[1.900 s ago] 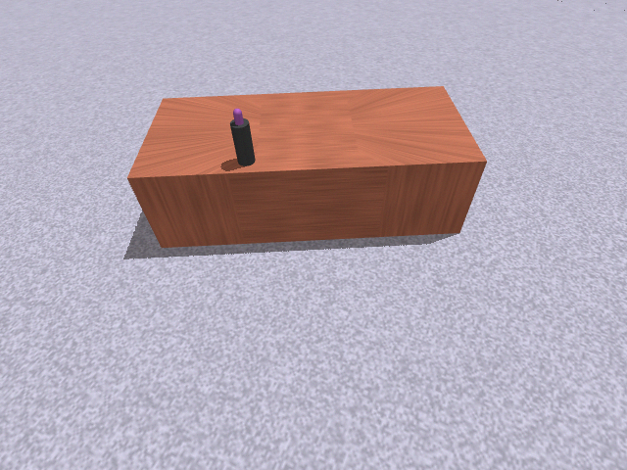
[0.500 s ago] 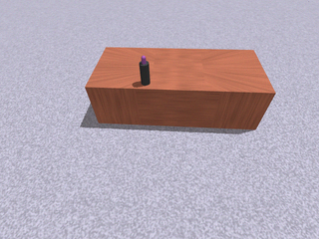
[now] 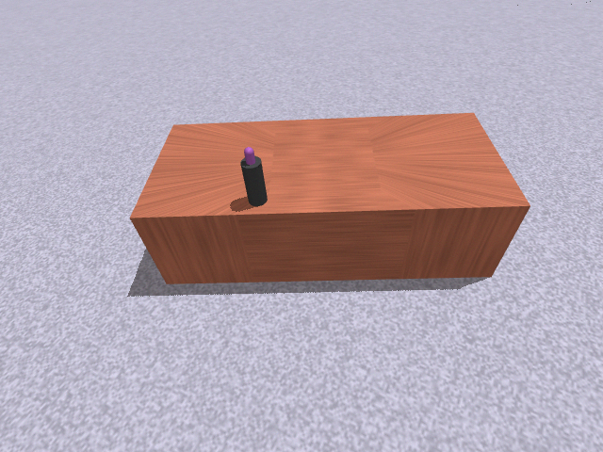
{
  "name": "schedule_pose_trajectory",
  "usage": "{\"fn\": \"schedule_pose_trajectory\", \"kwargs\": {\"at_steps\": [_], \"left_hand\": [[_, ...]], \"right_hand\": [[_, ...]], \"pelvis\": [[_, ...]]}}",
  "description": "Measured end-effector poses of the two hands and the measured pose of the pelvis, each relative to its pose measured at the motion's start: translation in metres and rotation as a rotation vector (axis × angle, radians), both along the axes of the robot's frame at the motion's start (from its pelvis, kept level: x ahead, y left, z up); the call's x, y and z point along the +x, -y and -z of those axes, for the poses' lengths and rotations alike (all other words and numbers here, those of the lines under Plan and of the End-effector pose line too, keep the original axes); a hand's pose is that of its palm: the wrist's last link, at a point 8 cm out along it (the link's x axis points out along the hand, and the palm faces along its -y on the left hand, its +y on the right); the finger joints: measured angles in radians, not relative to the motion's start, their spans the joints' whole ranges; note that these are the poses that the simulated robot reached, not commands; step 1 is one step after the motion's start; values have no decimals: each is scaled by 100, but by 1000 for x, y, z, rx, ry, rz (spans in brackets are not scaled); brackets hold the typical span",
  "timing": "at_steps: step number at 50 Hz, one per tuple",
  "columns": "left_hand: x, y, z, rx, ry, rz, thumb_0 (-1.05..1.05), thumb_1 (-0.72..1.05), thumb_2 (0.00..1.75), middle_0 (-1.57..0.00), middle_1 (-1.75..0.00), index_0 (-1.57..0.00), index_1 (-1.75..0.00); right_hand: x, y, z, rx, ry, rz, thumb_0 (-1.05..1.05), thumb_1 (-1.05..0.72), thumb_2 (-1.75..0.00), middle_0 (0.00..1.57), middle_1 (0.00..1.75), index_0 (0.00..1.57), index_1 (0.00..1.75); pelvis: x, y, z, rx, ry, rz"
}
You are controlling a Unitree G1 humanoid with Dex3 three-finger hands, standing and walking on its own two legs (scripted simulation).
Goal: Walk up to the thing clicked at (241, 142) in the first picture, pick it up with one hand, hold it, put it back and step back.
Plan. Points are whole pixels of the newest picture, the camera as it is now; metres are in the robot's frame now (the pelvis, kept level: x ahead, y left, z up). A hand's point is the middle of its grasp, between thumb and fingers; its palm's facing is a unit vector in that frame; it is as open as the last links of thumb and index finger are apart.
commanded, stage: walk up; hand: left
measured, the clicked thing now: (253, 175) +0.99 +0.21 -0.26
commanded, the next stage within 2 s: none
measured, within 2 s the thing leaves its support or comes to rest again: neither
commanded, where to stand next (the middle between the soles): +0.59 -0.01 m, yaw +1 degrees
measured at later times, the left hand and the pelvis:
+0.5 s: hand (147, 418) +0.23 +0.29 -0.16, palm faces -0.01 -0.94 -0.33, open 7.4 cm; pelvis +0.21 +0.02 -0.01, yaw +1 degrees
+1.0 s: hand (199, 281) +0.46 +0.24 -0.11, palm faces -0.01 -0.91 -0.41, open 7.4 cm; pelvis +0.38 -0.03 +0.00, yaw +0 degrees
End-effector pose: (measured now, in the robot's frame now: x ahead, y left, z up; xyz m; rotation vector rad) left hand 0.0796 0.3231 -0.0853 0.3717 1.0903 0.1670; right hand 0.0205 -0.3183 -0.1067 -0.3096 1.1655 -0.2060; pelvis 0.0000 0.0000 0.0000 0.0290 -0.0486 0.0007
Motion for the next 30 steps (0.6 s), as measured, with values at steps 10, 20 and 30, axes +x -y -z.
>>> {"fn": "schedule_pose_trajectory", "kwargs": {"at_steps": [10,20,30], "left_hand": [[70,31,-13,5,59,-42,0,90,90,-21,-30,-20,-30],[105,2,21,-37,-58,-88,1,90,90,-21,-30,-20,-30],[199,-11,28,-51,-94,-44,1,90,90,-21,-30,-20,-30]], "right_hand": [[118,16,1,16,8,-65,0,-91,-90,21,30,21,30],[236,-2,-19,-53,45,-134,0,-90,-90,21,30,21,30],[294,-20,-39,-77,121,-71,0,-90,-90,21,30,21,30]], "pelvis": [[81,18,-7,-28,1,-16],[170,-3,2,-61,-10,-29],[244,-16,-5,-26,5,4]]}}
